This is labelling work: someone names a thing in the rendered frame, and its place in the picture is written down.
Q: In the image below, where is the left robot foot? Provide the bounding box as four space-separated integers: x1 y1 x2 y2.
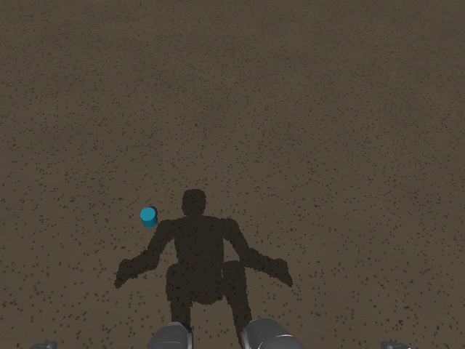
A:
182 324 192 333

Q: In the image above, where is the tin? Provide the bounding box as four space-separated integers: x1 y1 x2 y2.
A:
140 207 158 228

